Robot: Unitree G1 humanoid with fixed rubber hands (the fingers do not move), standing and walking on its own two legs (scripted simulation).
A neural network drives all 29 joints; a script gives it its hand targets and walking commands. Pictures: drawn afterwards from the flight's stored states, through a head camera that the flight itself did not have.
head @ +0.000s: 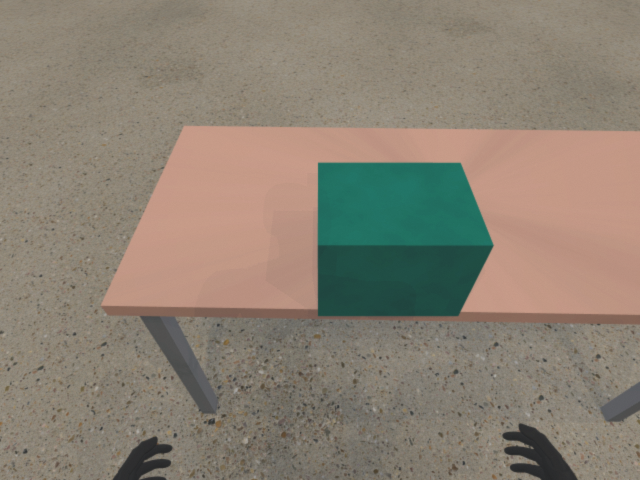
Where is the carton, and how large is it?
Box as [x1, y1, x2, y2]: [318, 163, 493, 315]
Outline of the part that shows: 318,163 318,315 458,315 493,245 460,163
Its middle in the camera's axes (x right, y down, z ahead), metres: +0.12 -0.01 +0.66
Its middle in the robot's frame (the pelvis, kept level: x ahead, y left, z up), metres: +0.51 -0.10 -0.02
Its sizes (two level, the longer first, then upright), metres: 0.241 0.187 0.183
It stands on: a table, 0.64 m high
